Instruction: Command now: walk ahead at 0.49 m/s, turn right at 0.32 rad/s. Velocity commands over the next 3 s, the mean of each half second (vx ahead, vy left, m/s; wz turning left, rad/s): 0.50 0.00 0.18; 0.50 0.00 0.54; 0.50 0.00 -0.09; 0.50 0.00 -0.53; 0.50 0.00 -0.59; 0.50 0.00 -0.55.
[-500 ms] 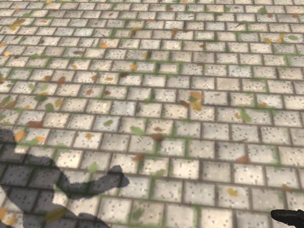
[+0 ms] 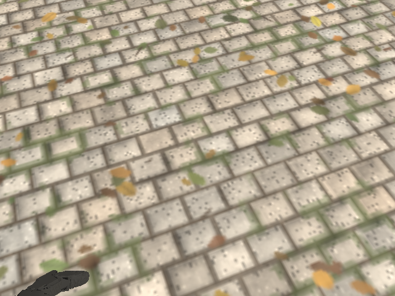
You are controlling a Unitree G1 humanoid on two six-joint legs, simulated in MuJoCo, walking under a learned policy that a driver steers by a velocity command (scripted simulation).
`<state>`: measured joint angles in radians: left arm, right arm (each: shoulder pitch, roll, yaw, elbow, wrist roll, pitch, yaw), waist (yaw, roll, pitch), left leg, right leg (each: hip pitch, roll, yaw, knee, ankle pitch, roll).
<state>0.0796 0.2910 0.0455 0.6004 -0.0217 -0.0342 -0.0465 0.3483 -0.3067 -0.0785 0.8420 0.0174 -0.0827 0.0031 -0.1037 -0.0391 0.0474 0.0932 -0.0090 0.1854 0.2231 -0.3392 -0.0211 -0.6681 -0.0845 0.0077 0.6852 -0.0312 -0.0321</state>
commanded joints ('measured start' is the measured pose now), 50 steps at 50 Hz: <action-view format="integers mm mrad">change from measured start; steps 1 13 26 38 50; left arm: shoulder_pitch -60 141 244 123 -117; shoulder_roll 61 78 164 141 94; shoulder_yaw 17 38 73 44 22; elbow -102 41 161 55 -10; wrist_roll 5 34 9 27 12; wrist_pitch -17 -82 -42 -94 -87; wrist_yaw -8 23 57 52 24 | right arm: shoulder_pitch -8 -16 -347 -124 6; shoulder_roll -191 -63 -23 -99 -147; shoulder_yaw -37 8 28 -17 -32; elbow -37 -59 -201 -209 -156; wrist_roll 18 17 3 -10 10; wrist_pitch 2 41 36 17 39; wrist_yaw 1 1 58 24 -23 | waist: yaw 66 88 182 106 31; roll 89 -24 11 75 140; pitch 27 -75 68 -98 -48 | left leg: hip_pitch -53 -663 -803 -174 -268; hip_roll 294 156 103 191 133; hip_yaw -90 -290 -164 -578 -516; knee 12 944 417 26 96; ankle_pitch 735 75 309 325 236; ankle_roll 166 12 63 321 226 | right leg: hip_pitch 128 507 757 23 183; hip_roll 62 -186 -203 -32 73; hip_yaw -45 135 -179 84 64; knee -74 -527 -501 468 -172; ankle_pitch -90 17 213 -289 99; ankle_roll -56 -206 -125 40 92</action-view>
